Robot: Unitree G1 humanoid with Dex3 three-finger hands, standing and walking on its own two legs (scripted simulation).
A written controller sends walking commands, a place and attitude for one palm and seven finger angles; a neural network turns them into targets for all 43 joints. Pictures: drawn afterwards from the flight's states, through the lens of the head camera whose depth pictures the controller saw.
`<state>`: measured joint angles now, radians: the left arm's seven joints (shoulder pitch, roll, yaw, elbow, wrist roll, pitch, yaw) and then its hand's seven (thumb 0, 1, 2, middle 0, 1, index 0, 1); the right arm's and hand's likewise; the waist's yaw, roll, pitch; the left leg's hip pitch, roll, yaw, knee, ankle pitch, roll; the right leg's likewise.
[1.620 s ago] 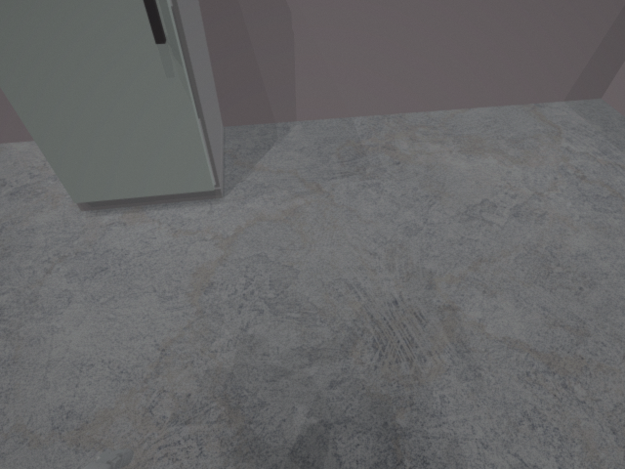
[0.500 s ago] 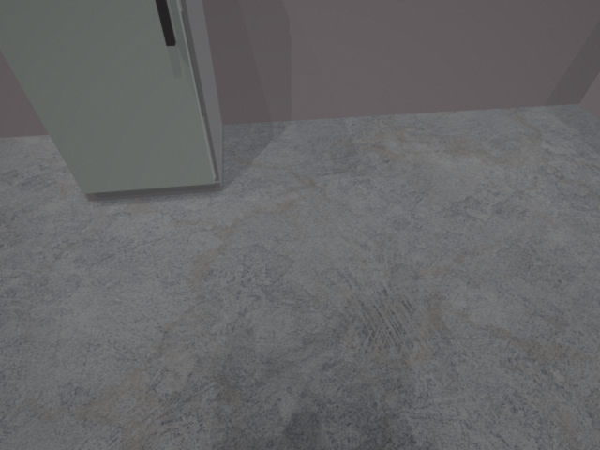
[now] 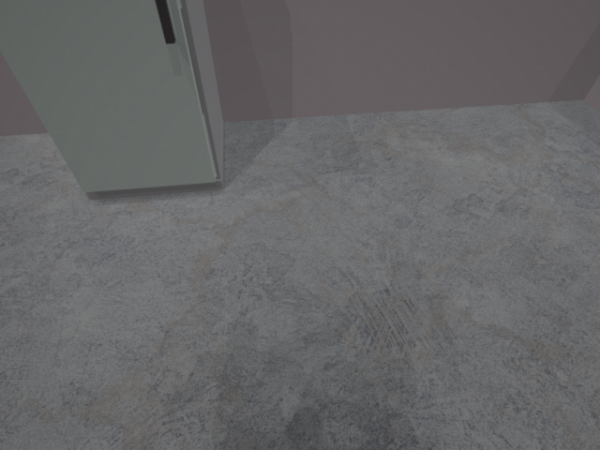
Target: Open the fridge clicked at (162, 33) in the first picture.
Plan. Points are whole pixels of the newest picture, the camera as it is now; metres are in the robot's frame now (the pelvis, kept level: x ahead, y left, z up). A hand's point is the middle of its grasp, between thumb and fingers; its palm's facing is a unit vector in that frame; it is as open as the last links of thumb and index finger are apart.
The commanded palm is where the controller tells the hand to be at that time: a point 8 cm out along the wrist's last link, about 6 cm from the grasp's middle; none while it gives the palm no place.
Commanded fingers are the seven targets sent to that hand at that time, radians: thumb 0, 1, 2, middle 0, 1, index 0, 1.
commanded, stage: walk to a spot facing it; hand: right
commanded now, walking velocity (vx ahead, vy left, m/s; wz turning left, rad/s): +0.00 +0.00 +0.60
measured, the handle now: out of the picture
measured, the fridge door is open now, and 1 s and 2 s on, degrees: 0 0 0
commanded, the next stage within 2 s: none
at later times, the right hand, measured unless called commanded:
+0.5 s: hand out of the picture +0.04 -0.16 -0.17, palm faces -0.17 +0.96 -0.22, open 7.4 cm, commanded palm none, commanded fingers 0.00 -0.90 -0.90 0.20 0.30 0.20 0.30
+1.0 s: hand (388, 384) +0.27 -0.13 -0.17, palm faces -0.51 +0.84 -0.19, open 7.4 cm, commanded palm none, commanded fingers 0.00 -0.90 -0.90 0.20 0.30 0.20 0.30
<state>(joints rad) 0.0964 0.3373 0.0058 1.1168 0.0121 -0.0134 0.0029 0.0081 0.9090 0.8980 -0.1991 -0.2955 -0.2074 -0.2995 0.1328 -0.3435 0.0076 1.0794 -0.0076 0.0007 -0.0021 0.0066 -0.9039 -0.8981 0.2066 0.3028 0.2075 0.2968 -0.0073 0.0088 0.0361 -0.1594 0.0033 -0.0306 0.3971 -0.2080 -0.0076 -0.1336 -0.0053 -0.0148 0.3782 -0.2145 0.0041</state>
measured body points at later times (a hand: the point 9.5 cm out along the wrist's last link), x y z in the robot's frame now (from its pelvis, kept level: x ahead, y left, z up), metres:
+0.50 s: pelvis -0.02 +0.02 -0.01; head +0.01 +0.04 +0.44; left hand +0.01 +0.29 -0.16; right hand +0.05 -0.21 -0.15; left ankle +0.00 +0.11 -0.75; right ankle -0.01 -0.13 -0.67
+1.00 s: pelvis +0.08 +0.00 +0.00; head +0.11 -0.01 +0.45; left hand -0.08 +0.19 -0.13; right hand +0.30 -0.18 -0.15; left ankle +0.04 +0.17 -0.65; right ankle +0.04 -0.13 -0.74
